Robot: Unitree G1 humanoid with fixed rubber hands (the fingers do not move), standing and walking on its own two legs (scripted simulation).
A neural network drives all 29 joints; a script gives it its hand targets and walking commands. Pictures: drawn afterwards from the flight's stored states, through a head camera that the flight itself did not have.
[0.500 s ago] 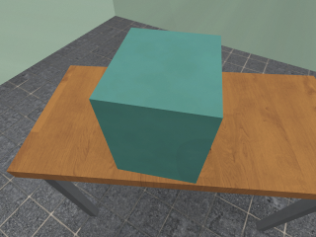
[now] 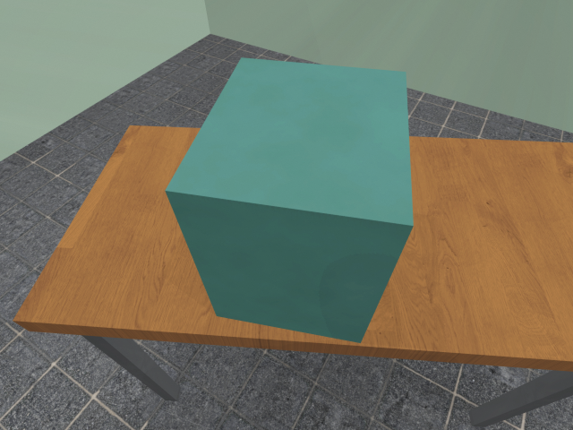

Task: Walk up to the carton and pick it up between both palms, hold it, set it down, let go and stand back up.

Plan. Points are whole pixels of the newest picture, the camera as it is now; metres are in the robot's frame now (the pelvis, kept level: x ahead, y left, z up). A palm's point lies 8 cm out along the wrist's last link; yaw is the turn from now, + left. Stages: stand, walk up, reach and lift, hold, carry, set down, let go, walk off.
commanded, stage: stand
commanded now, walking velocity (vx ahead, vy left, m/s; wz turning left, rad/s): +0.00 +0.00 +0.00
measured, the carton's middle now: (302, 204) +0.40 +0.01 +0.09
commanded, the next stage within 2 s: none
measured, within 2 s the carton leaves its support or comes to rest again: neither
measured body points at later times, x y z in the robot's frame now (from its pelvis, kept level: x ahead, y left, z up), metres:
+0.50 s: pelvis -0.01 +0.02 +0.00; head +0.02 +0.01 +0.45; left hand -0.06 +0.23 -0.16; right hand +0.00 -0.20 -0.17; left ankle +0.00 +0.15 -0.73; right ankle -0.12 -0.06 -0.73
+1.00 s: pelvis -0.02 +0.03 +0.00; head +0.00 +0.02 +0.45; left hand -0.08 +0.23 -0.16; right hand -0.03 -0.18 -0.16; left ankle +0.00 +0.15 -0.73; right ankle -0.12 -0.06 -0.73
